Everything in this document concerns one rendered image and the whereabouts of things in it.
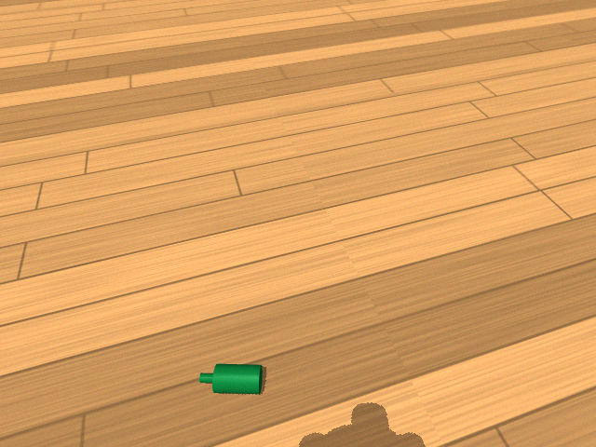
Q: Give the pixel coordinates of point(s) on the bottle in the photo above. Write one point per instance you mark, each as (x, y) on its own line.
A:
(235, 378)

